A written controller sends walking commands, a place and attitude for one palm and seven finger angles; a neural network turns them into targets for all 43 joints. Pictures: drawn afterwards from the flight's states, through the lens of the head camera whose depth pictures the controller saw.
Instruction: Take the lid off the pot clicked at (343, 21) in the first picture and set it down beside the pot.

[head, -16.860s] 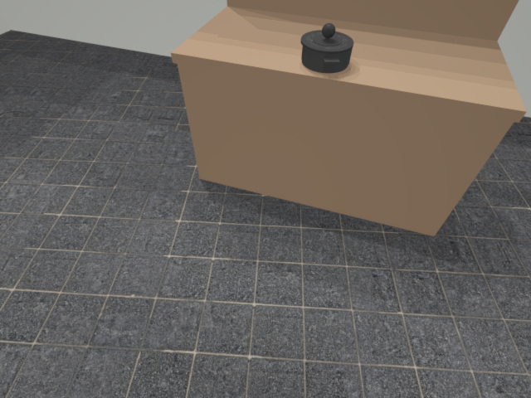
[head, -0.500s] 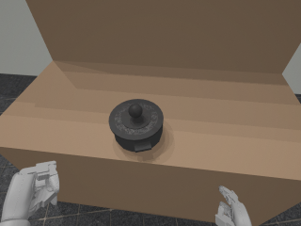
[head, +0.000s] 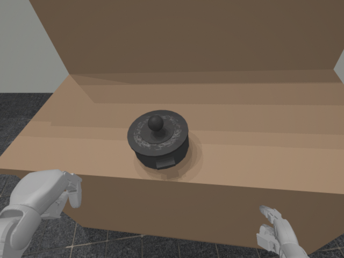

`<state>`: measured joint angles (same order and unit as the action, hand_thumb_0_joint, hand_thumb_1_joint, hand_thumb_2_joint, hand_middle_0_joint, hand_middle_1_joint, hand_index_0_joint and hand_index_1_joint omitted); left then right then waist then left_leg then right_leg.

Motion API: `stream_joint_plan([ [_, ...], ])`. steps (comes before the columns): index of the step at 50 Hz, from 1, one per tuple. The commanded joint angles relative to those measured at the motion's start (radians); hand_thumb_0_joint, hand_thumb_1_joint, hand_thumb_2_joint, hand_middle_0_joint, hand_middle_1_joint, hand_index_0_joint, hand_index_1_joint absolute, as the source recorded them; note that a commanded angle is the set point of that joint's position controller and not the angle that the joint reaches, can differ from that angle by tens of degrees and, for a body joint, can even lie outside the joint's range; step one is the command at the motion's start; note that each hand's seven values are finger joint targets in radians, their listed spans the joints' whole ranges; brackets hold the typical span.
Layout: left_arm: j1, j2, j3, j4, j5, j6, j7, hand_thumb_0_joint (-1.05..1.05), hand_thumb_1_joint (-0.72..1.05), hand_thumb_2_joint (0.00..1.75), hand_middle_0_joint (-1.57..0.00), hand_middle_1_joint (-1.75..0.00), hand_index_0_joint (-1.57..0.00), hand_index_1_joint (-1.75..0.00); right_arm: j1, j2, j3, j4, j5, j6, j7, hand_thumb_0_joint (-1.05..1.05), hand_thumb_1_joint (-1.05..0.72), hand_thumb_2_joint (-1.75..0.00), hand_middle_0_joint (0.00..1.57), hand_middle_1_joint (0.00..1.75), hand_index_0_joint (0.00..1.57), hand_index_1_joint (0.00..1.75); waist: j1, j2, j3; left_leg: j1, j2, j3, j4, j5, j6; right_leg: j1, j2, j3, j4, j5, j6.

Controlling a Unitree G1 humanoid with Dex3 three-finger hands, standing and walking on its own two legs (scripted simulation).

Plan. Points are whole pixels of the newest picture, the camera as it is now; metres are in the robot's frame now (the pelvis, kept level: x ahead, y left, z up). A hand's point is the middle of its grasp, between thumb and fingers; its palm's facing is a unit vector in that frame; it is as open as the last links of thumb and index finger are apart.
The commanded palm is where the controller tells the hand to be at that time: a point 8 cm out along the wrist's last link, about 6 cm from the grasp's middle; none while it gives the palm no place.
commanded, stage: reach forward and open the fingers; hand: left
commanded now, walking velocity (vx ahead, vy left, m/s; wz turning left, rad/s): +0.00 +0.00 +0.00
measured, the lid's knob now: (155, 123) +0.46 +0.11 +0.05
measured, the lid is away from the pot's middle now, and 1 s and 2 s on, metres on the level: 0.00 0.00 0.00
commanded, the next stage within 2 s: move the open hand above the knob in 0.68 s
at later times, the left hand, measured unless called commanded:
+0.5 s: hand (56, 171) +0.25 +0.28 +0.12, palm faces -0.15 -0.07 -0.99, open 9.5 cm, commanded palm +0.23 +0.26 +0.18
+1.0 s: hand (74, 143) +0.30 +0.25 +0.15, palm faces -0.13 +0.02 -0.99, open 10.3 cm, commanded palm +0.28 +0.23 +0.20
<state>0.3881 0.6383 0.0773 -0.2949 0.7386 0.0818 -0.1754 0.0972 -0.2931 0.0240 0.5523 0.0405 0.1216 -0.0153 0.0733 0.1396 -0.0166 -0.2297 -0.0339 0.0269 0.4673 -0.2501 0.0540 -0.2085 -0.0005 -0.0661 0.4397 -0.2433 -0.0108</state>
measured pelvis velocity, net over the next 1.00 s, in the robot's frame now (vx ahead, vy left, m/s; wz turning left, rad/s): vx -0.02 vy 0.02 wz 0.02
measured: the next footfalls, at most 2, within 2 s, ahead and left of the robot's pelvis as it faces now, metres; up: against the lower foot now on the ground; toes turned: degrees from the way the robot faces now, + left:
none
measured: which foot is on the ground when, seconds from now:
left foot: down 0.00-1.00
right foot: down 0.00-1.00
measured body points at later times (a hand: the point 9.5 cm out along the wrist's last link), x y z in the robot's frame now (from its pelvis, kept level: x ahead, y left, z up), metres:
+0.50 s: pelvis -0.02 +0.01 +0.00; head +0.00 -0.04 +0.45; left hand +0.25 +0.28 +0.18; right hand +0.18 -0.21 -0.11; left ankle +0.00 +0.08 -0.74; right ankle -0.01 -0.11 -0.74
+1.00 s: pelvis -0.02 +0.02 +0.00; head +0.00 -0.02 +0.45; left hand +0.31 +0.25 +0.20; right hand +0.20 -0.19 -0.10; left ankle +0.00 +0.08 -0.74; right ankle -0.01 -0.11 -0.74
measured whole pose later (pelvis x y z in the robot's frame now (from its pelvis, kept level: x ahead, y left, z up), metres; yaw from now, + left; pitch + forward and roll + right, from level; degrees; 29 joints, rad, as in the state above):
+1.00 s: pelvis -0.02 +0.02 +0.00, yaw +1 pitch +0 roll -1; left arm -0.27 0.66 -0.10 -0.05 0.81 0.09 -0.32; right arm 0.09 -0.27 0.04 0.59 0.05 0.11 0.02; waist 0.06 0.11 0.02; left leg -0.22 -0.07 0.02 0.41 -0.19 0.08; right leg -0.21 -0.04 -0.07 0.42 -0.21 0.01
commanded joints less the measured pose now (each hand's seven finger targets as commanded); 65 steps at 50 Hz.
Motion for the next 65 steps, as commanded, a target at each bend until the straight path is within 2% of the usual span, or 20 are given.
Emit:
stream_joint_plan([
  [1, -0.248, 0.366, 0.253, -0.198, 0.004, -0.08, -0.031, 0.0, 0.22, 1.21, -1.04, -0.72, -1.04, -0.72, -0.123, -0.091, -0.028, -0.156, -0.005, -0.057, -0.022, 0.0, -0.9, -0.9, 0.2, 0.3, 0.2, 0.3, -0.007, -0.092, -0.187, 0.093, 0.025, -0.062, -0.051, 0.301, 0.014, 0.082, -0.024, 0.066, -0.077, 0.265, 0.008],
  [7, -0.202, 0.256, 0.234, -0.013, -0.025, -0.116, -0.041, 0.0, 0.05, 1.24, -0.96, -0.51, -0.96, -0.51, -0.119, -0.082, -0.036, -0.148, 0.006, -0.053, 0.005, 0.0, -0.9, -0.9, 0.2, 0.3, 0.2, 0.3, -0.009, -0.077, -0.057, 0.077, 0.021, -0.055, -0.058, 0.268, 0.0, 0.017, -0.008, 0.058, -0.112, 0.22, -0.012],
  [10, -0.305, 0.208, 0.143, -0.09, -0.042, -0.116, -0.045, 0.0, -0.03, 1.26, -0.92, -0.4, -0.92, -0.4, -0.126, -0.087, -0.047, -0.164, 0.008, -0.051, 0.013, 0.0, -0.9, -0.9, 0.2, 0.3, 0.2, 0.3, -0.024, -0.067, -0.122, 0.091, 0.017, -0.047, -0.074, 0.228, 0.003, 0.045, -0.022, 0.047, -0.111, 0.183, 0.0],
  [13, -0.453, 0.304, 0.181, -0.198, -0.011, -0.135, -0.034, 0.0, -0.12, 1.29, -0.88, -0.29, -0.88, -0.29, -0.136, -0.078, -0.042, -0.171, 0.004, -0.074, 0.009, 0.0, -0.9, -0.9, 0.2, 0.3, 0.2, 0.3, -0.013, -0.053, -0.24, 0.123, 0.016, -0.061, -0.073, 0.215, 0.008, 0.107, -0.024, 0.057, -0.094, 0.15, -0.001],
  [17, -0.477, 0.425, 0.314, -0.063, 0.033, -0.132, -0.009, 0.0, -0.23, 1.32, -0.83, -0.15, -0.83, -0.15, -0.133, -0.087, -0.039, -0.132, 0.001, -0.075, 0.005, 0.0, -0.9, -0.9, 0.2, 0.3, 0.2, 0.3, 0.007, -0.037, -0.205, 0.109, 0.018, -0.077, -0.08, 0.236, 0.001, 0.092, -0.012, 0.063, -0.099, 0.152, -0.02],
  [20, -0.493, 0.258, 0.172, 0.045, -0.006, -0.099, -0.017, 0.0, -0.29, 1.34, -0.8, -0.08, -0.8, -0.08, -0.119, -0.086, -0.042, -0.129, 0.017, -0.054, 0.016, 0.0, -0.9, -0.9, 0.2, 0.3, 0.2, 0.3, -0.016, -0.067, -0.097, 0.075, 0.026, -0.069, -0.114, 0.186, -0.01, 0.032, -0.016, 0.025, -0.114, 0.1, -0.013],
  [23, -0.508, 0.136, 0.032, 0.014, -0.035, -0.06, -0.052, 0.0, -0.3, 1.36, -0.8, -0.08, -0.8, -0.08, -0.147, -0.089, -0.044, -0.162, 0.025, -0.053, 0.035, 0.0, -0.9, -0.9, 0.2, 0.3, 0.2, 0.3, -0.028, -0.085, -0.128, 0.088, 0.022, -0.059, -0.119, 0.169, -0.009, 0.031, -0.015, 0.025, -0.108, 0.098, -0.009],
  [25, -0.579, 0.17, 0.018, -0.079, -0.014, -0.064, -0.067, 0.0, -0.31, 1.37, -0.81, -0.08, -0.81, -0.08, -0.163, -0.089, -0.048, -0.169, 0.021, -0.062, 0.034, 0.0, -0.9, -0.9, 0.2, 0.3, 0.2, 0.3, -0.031, -0.081, -0.182, 0.121, 0.027, -0.078, -0.129, 0.164, -0.005, 0.046, -0.012, 0.027, -0.102, 0.092, -0.005],
  [29, -0.761, 0.46, 0.237, -0.087, 0.082, -0.09, -0.052, 0.0, -0.31, 1.39, -0.81, -0.08, -0.81, -0.08, -0.139, -0.087, -0.037, -0.125, 0.003, -0.076, 0.014, 0.0, -0.9, -0.9, 0.2, 0.3, 0.2, 0.3, -0.003, -0.051, -0.272, 0.138, 0.04, -0.108, -0.124, 0.215, -0.002, 0.102, -0.012, 0.04, -0.074, 0.109, -0.021],
  [30, -0.763, 0.454, 0.248, -0.002, 0.084, -0.085, -0.048, 0.0, -0.31, 1.39, -0.81, -0.08, -0.81, -0.08, -0.132, -0.083, -0.028, -0.115, 0.002, -0.071, 0.008, 0.0, -0.9, -0.9, 0.2, 0.3, 0.2, 0.3, 0.001, -0.046, -0.237, 0.113, 0.038, -0.106, -0.127, 0.209, -0.005, 0.09, -0.014, 0.033, -0.08, 0.096, -0.023],
  [32, -0.749, 0.425, 0.264, 0.089, 0.063, -0.068, -0.038, 0.0, -0.31, 1.39, -0.81, -0.08, -0.81, -0.08, -0.123, -0.087, -0.028, -0.12, 0.014, -0.058, 0.013, 0.0, -0.9, -0.9, 0.2, 0.3, 0.2, 0.3, -0.004, -0.048, -0.165, 0.097, 0.035, -0.102, -0.123, 0.202, -0.009, 0.06, 0.0, 0.033, -0.085, 0.088, -0.034],
  [38, -0.697, 0.02, -0.136, 0.049, -0.017, 0.012, -0.121, 0.0, -0.32, 1.42, -0.81, -0.08, -0.81, -0.08, -0.166, -0.08, -0.035, -0.176, 0.031, -0.047, 0.061, 0.0, -0.9, -0.9, 0.2, 0.3, 0.2, 0.3, -0.043, -0.067, -0.173, 0.133, 0.039, -0.097, -0.132, 0.192, -0.019, -0.007, -0.008, 0.006, -0.075, 0.106, -0.014],
  [44, -1.093, 0.458, 0.156, -0.017, 0.122, 0.001, -0.086, 0.0, -0.33, 1.43, -0.81, -0.08, -0.81, -0.08, -0.141, -0.091, -0.023, -0.11, 0.009, -0.066, 0.017, 0.0, -0.9, -0.9, 0.2, 0.3, 0.2, 0.3, -0.021, -0.019, -0.292, 0.154, 0.047, -0.143, -0.129, 0.202, -0.015, 0.07, -0.004, 0.03, -0.046, 0.092, -0.033],
  [47, -1.039, 0.401, 0.158, 0.072, 0.106, 0.026, -0.073, 0.0, -0.33, 1.43, -0.81, -0.08, -0.81, -0.08, -0.123, -0.084, -0.018, -0.117, 0.017, -0.07, 0.028, 0.0, -0.9, -0.9, 0.2, 0.3, 0.2, 0.3, -0.008, 0.006, -0.292, 0.161, 0.03, -0.133, -0.099, 0.323, -0.02, 0.083, 0.002, 0.03, -0.032, 0.17, -0.046],
  [51, -0.797, -0.002, -0.157, 0.133, 0.006, 0.077, -0.122, 0.0, -0.33, 1.43, -0.81, -0.08, -0.81, -0.08, -0.142, -0.075, -0.026, -0.152, 0.029, -0.055, 0.077, 0.0, -0.9, -0.9, 0.2, 0.3, 0.2, 0.3, -0.028, -0.084, -0.215, 0.152, 0.03, -0.105, -0.092, 0.361, -0.034, 0.012, -0.01, 0.001, -0.036, 0.207, -0.021],
  [53, -0.729, -0.101, -0.259, 0.106, 0.01, 0.088, -0.158, 0.0, -0.33, 1.43, -0.81, -0.08, -0.81, -0.08, -0.151, -0.075, -0.028, -0.174, 0.037, -0.045, 0.099, 0.0, -0.9, -0.9, 0.2, 0.3, 0.2, 0.3, -0.05, -0.146, -0.205, 0.144, 0.032, -0.083, -0.087, 0.33, -0.023, -0.003, -0.003, -0.004, -0.047, 0.197, -0.015],
  [57, -1.098, 0.332, 0.047, -0.017, 0.109, 0.076, -0.108, 0.0, -0.33, 1.43, -0.81, -0.08, -0.81, -0.08, -0.161, -0.105, -0.023, -0.159, 0.022, -0.035, 0.056, 0.0, -0.9, -0.9, 0.2, 0.3, 0.2, 0.3, -0.044, -0.126, -0.233, 0.105, 0.03, -0.089, -0.096, 0.191, -0.004, 0.062, 0.004, 0.037, -0.04, 0.13, -0.032],
  [59, -1.288, 0.445, 0.112, 0.026, 0.163, 0.06, -0.084, 0.0, -0.33, 1.43, -0.81, -0.08, -0.81, -0.08, -0.139, -0.081, -0.01, -0.109, 0.012, -0.057, 0.03, 0.0, -0.9, -0.9, 0.2, 0.3, 0.2, 0.3, -0.024, -0.041, -0.353, 0.137, 0.022, -0.106, -0.082, 0.285, -0.006, 0.114, -0.009, 0.045, -0.014, 0.188, -0.038],
  [62, -1.171, 0.383, 0.136, 0.078, 0.108, 0.059, -0.055, 0.0, -0.33, 1.43, -0.81, -0.08, -0.81, -0.08, -0.116, -0.071, -0.018, -0.116, 0.019, -0.074, 0.037, 0.0, -0.9, -0.9, 0.2, 0.3, 0.2, 0.3, -0.011, 0.026, -0.405, 0.186, 0.019, -0.106, -0.056, 0.399, -0.011, 0.133, -0.004, 0.048, -0.003, 0.266, -0.044],
  [65, -0.853, 0.036, -0.11, 0.248, 0.021, 0.103, -0.087, 0.0, -0.33, 1.43, -0.81, -0.08, -0.81, -0.08, -0.116, -0.065, -0.015, -0.134, 0.033, -0.061, 0.075, 0.0, -0.9, -0.9, 0.2, 0.3, 0.2, 0.3, -0.024, -0.099, -0.289, 0.132, 0.014, -0.078, -0.053, 0.447, -0.028, 0.081, -0.013, 0.016, -0.002, 0.328, -0.02],
])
